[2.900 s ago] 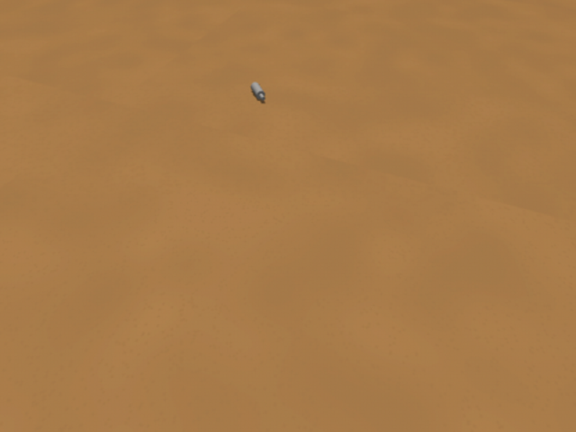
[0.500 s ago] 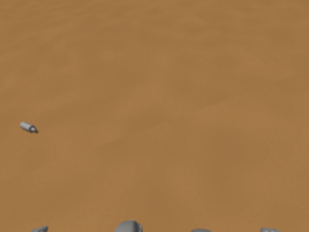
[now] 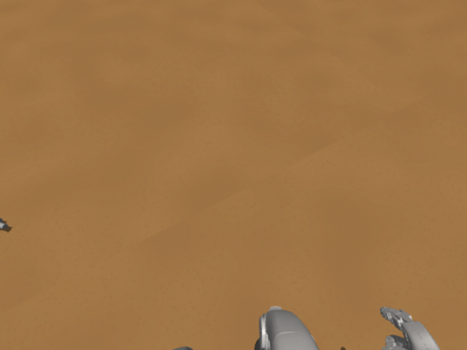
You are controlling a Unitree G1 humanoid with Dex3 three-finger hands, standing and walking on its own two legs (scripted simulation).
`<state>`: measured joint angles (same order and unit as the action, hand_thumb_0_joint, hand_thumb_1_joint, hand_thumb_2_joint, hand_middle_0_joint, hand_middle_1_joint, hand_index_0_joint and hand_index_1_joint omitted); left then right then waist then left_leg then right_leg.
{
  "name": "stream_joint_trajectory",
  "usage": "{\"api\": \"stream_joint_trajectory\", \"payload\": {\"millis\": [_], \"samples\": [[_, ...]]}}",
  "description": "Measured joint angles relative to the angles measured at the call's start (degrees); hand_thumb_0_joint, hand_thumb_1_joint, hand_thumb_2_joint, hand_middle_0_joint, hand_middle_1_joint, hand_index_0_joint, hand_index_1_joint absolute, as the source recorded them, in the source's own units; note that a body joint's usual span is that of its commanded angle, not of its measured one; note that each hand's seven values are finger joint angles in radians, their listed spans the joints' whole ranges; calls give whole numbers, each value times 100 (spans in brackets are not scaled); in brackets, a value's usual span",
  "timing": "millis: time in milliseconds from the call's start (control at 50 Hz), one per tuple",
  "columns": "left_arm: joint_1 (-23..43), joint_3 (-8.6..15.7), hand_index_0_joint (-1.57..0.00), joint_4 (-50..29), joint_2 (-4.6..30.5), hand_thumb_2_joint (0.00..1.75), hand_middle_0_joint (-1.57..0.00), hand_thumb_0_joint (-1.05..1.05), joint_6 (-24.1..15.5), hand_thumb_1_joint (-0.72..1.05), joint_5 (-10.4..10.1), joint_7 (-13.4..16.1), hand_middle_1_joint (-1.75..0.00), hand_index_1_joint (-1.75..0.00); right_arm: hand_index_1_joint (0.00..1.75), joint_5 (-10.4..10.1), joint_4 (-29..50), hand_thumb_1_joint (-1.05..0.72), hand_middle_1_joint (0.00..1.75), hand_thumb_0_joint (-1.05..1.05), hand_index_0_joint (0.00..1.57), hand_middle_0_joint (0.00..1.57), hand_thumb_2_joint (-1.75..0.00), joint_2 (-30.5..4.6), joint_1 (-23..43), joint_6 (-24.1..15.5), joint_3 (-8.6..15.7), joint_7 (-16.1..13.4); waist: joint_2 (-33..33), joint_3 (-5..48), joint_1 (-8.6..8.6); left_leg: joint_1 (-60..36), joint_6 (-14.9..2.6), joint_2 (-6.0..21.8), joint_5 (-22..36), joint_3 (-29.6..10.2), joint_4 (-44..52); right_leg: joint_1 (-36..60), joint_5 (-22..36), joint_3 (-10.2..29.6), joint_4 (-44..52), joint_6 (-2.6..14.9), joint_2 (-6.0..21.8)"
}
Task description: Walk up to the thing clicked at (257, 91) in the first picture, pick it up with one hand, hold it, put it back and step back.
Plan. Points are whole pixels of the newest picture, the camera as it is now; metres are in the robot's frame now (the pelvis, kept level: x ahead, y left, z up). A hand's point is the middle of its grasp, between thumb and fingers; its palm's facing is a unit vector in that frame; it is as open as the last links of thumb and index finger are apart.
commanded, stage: walk up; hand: left
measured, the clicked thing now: out of the picture +0.78 +1.09 -0.73
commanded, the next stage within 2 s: none
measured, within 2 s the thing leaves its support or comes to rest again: neither
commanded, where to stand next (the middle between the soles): +0.36 +1.05 m, yaw -23 degrees
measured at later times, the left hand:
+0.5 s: hand out of the picture +0.19 +0.56 -0.13, palm faces -0.08 -0.76 -0.65, open 7.4 cm
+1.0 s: hand out of the picture +0.31 +0.69 -0.12, palm faces -0.15 -0.79 -0.60, open 7.4 cm
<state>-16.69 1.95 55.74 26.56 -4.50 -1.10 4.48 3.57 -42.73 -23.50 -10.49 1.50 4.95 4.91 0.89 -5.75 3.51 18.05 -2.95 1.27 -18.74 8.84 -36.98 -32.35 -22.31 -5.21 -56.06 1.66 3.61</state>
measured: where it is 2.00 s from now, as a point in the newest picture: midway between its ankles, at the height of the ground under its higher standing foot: (16, 337)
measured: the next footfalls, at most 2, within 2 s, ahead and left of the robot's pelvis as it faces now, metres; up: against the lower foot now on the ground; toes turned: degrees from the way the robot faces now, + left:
right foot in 0.10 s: +0.16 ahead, -0.06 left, +0.00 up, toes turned -9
left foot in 0.46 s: +0.19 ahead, +0.36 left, +0.00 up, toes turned -1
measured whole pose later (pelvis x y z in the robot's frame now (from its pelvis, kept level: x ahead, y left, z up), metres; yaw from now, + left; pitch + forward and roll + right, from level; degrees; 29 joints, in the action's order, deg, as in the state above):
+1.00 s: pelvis +0.18 +0.39 -0.02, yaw -10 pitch -2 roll -1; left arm -16.9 2.9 48.1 24.5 -4.6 2.2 5.1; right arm 4.0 -42.5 -26.8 -13.0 6.2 6.5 6.1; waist 7.5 -5.1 0.6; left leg 32.0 0.0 6.1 -25.4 -4.9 -63.3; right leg -25.8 -17.1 -2.5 -44.3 0.5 6.3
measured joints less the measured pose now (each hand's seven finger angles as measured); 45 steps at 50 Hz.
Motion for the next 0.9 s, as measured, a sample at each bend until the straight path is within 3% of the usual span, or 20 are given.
{"api": "stream_joint_trajectory", "payload": {"millis": [80, 100, 160, 220, 300, 360, 440, 480, 520, 560, 620, 680, 740, 760, 800, 840, 900], "samples": [[11, 4, -21, -188, -211, 90, -20, 0, -65, 90, 46, -22, -30, -30, 30, 44, 5, -91, 30, 1, 20, 21, -90, -79, -241, 171, -9, 23, 186, 108, 143, -249, -135, -164, -424, 215, -221, 470, 888, -329, 1369, 95, -120], [-22, 35, -21, -277, -205, 90, -20, 0, -112, 90, 94, -12, -30, -30, 30, 28, 2, -91, 30, 1, 20, 21, -90, -100, -311, 211, -5, 32, 222, 167, 116, -156, -119, -172, -612, 233, -571, 639, 901, -301, 1641, 228, -153], [83, 57, -21, -474, -284, 90, -21, 0, -104, 90, 132, 87, -30, -31, 30, 33, -130, -91, 30, 1, 20, 21, -90, -165, -345, 362, 22, -9, 603, 135, -27, 527, 254, -162, -974, -447, -2324, 681, 628, -367, 1310, 257, -237], [98, 60, -21, -562, -319, 90, -21, 0, -94, 90, 131, 142, -30, -31, 30, 18, -257, -91, 30, 1, 20, 21, -90, -222, -293, 456, 13, 21, 789, 166, -164, 1169, 409, 9, -720, -897, -3318, 865, 607, -292, 1405, 147, -161], [-21, 106, -21, -514, -225, 90, -21, 0, -87, 89, 223, 96, -30, -31, 30, -6, -254, -91, 30, 1, 20, 21, -90, -322, -172, 440, 43, 164, 821, 202, -213, 1527, 441, 457, -314, -1251, -3079, 1004, 620, -33, 1546, -119, 60], [-112, 179, -21, -448, -75, 90, -21, 0, -66, 89, 299, 49, -30, -31, 30, -13, -236, -91, 30, 1, 20, 21, -90, -416, -114, 447, 97, 242, 734, 255, -242, 1439, 441, 685, -342, -1302, -2445, 948, 540, 227, 1497, -210, 265], [-139, 263, -21, -396, 149, 90, -21, 0, -13, 89, 331, 28, -30, -31, 30, -8, -222, -91, 30, 1, 20, 21, -90, -632, -156, 393, 201, 246, 640, 334, -284, 987, 366, 701, -512, -1113, -1449, 766, 320, 550, 1238, -220, 566], [-102, 309, -21, -305, 305, 90, -21, 0, 76, 89, 308, 67, -30, -31, 30, 52, -237, -91, 30, 1, 20, 21, -90, -622, -192, 285, 266, 174, 413, 304, -257, 820, 514, 477, -523, -871, -1333, 558, -119, 907, 719, -54, 733], [-26, 326, -21, -67, 332, 90, -21, 0, 201, 89, 233, 183, -30, -31, 30, 58, -263, -91, 30, 1, 20, 20, -90, -514, -238, 208, 213, 104, 316, 304, -191, 790, 485, 416, -652, -688, -1474, 230, -644, 1186, -210, 94, 358], [56, 282, -21, 112, 306, 90, -20, 0, 214, 90, 125, 216, -30, -30, 30, 41, -300, -91, 30, 1, 20, 20, -90, -350, -308, 185, 138, 34, 223, 291, -71, 618, 372, 339, -597, -548, -1237, -35, -576, 1035, -823, 144, 40], [128, 185, -20, 167, 177, 90, -20, 1, 110, 90, 20, 155, -30, -30, 30, 28, -295, -91, 30, 1, 20, 21, -90, -210, -443, 170, 41, -35, 140, 191, 70, 282, 179, 188, -469, -323, -775, -163, -310, 497, -685, 91, -151], [195, 86, -20, 77, -39, 90, -20, 0, 75, 90, -6, 90, -30, -30, 30, 67, -250, -91, 30, 1, 20, 21, -90, -189, -573, 199, 10, -76, 181, 69, 187, 16, -9, 11, -445, -147, -493, 0, -148, 38, -52, 44, -252], [162, 20, -21, -153, -231, 90, -20, 0, -14, 90, 29, 73, -30, -30, 30, 64, -186, -91, 30, 1, 20, 21, -90, -212, -689, 305, -1, -81, 255, 31, 175, -54, -134, -138, -620, 38, -629, 572, 692, -212, 1356, 89, -336], [150, 28, -21, -259, -273, 90, -20, 0, -60, 90, 79, 94, -30, -30, 30, 34, -168, -91, 30, 1, 20, 21, -90, -219, -705, 330, 1, -85, 310, 2, 103, 63, -95, -143, -707, 15, -962, 674, 770, -195, 1543, 203, -375], [189, -3, -21, -441, -368, 90, -21, 0, -54, 90, 147, 147, -30, -30, 30, 21, -165, -91, 30, 1, 20, 21, -90, -202, -666, 409, 11, -120, 525, -114, 19, 470, 131, -183, -1014, -438, -2031, 685, 659, -233, 1355, 229, -409], [223, -33, -21, -556, -428, 90, -21, 0, -13, 90, 140, 168, -30, -31, 30, 32, -179, -91, 30, 1, 20, 21, -90, -179, -640, 473, 15, -137, 647, -104, -76, 909, 246, -203, -1026, -797, -3006, 753, 618, -223, 1333, 185, -323], [156, -9, -21, -695, -455, 90, -21, 0, -5, 89, 187, 147, -30, -31, 30, 42, -151, -91, 30, 1, 20, 21, -90, -217, -516, 484, 50, -62, 745, -37, -192, 1334, 280, -1, -741, -1167, -3487, 828, 641, -92, 1399, 25, -136]]}}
